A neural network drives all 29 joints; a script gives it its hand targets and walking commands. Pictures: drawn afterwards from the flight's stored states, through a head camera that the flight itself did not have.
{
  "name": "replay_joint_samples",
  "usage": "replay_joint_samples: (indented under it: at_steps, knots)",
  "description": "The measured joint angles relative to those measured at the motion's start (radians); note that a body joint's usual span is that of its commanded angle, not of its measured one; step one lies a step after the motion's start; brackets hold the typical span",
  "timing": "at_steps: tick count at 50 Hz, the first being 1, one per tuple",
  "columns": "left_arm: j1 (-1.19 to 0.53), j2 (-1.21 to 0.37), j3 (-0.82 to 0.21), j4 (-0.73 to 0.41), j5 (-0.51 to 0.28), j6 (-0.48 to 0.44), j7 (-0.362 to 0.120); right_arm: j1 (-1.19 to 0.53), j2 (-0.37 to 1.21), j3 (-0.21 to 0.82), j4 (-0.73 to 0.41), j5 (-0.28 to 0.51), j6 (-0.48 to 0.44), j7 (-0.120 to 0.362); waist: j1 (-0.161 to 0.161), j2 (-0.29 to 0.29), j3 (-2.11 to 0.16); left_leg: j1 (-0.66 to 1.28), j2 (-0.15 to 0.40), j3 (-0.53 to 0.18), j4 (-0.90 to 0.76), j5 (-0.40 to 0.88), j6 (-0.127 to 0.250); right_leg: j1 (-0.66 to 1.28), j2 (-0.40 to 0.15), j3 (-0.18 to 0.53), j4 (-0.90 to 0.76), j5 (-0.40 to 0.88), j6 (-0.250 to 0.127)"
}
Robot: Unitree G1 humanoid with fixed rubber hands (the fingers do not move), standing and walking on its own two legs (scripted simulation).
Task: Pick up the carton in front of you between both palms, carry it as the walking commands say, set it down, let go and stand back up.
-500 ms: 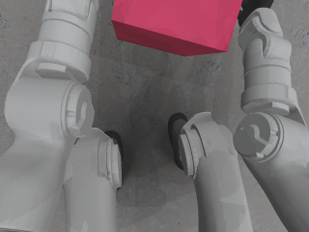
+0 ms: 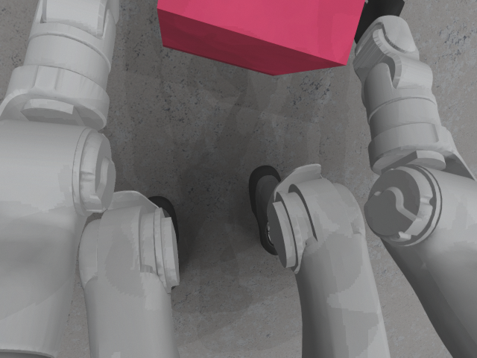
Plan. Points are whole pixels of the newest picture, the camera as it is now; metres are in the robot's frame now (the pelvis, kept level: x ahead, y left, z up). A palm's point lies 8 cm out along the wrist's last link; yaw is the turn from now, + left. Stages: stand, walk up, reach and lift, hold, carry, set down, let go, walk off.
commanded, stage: set down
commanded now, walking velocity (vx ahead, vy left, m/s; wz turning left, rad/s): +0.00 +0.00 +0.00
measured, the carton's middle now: out of the picture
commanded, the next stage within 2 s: let go in 1.18 s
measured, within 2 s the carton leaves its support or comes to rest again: neither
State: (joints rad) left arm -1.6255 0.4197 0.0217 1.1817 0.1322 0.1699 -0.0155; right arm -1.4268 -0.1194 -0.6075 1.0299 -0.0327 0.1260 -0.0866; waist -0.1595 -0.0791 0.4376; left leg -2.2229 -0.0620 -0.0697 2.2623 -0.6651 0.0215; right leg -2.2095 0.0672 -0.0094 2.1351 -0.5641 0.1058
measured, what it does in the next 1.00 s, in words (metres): rises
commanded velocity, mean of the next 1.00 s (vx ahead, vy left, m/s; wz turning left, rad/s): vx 0.00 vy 0.00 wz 0.00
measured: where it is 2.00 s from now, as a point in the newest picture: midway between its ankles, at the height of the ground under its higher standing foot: (218, 241)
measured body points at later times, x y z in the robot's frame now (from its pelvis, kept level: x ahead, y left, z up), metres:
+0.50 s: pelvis +0.00 -0.01 +0.06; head +0.36 +0.01 +0.32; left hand +0.63 +0.14 -0.07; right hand +0.52 -0.22 -0.07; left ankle +0.08 +0.11 -0.34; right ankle +0.13 -0.13 -0.34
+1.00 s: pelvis +0.01 +0.00 +0.19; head +0.36 +0.02 +0.47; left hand +0.63 +0.16 +0.08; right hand +0.52 -0.22 +0.08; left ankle +0.08 +0.11 -0.34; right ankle +0.13 -0.13 -0.34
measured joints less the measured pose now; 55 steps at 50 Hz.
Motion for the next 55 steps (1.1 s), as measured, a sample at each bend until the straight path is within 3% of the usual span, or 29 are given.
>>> replay_joint_samples:
  at_steps: [3, 6, 11, 19, 24, 36, 55]
  knots:
    - [0.01, 0.083, -0.11, 0.011, -0.131, -0.022, 0.025, 0.01, -0.026, 0.074, 0.039, 0.083, -0.038, -0.035, -0.002, -0.002, 0.016, 0.006, -0.001, -0.001, -0.009, 0.008, -0.007, 0.003, -0.006, -0.004, -0.005, 0.009, -0.01]
    - [-0.014, 0.146, -0.209, 0.014, -0.249, -0.03, 0.02, 0.014, -0.055, 0.142, 0.037, 0.151, -0.056, -0.051, -0.002, 0.009, 0.009, -0.003, 0.001, 0.004, -0.016, 0.018, -0.008, -0.01, -0.021, -0.009, -0.007, 0.02, -0.023]
    - [-0.104, 0.176, -0.268, 0.052, -0.329, -0.017, -0.014, 0.023, -0.048, 0.198, -0.017, 0.188, -0.042, -0.077, -0.012, 0.042, -0.02, -0.019, -0.006, 0.001, -0.024, 0.035, -0.014, -0.023, -0.034, -0.015, -0.011, 0.032, -0.035]
    - [-0.085, 0.154, -0.172, 0.027, -0.26, 0.029, -0.029, 0.099, 0.006, 0.249, -0.215, 0.189, 0.03, -0.134, -0.025, 0.072, -0.109, 0.025, 0.02, 0.009, -0.108, 0.036, -0.013, 0.001, -0.013, -0.005, -0.092, 0.051, -0.041]
    - [-0.03, 0.145, -0.097, 0.025, -0.211, 0.043, -0.037, 0.144, 0.022, 0.256, -0.272, 0.179, 0.069, -0.145, -0.031, 0.08, -0.187, 0.073, 0.035, 0.019, -0.212, 0.047, -0.012, 0.04, -0.003, 0.007, -0.189, 0.066, -0.046]
    - [0.028, 0.147, -0.047, -0.011, -0.165, 0.068, -0.077, 0.213, 0.063, 0.205, -0.344, 0.114, 0.117, -0.134, -0.037, 0.094, -0.33, 0.161, 0.026, 0.016, -0.445, 0.107, -0.019, 0.135, -0.02, 0.012, -0.409, 0.106, -0.058]
    - [0.141, 0.087, 0.032, -0.119, -0.079, 0.125, -0.098, 0.342, 0.08, 0.164, -0.458, 0.081, 0.159, -0.091, -0.04, 0.115, -0.421, 0.421, 0.02, 0.016, -0.843, 0.219, -0.008, 0.409, -0.041, 0.024, -0.805, 0.203, -0.055]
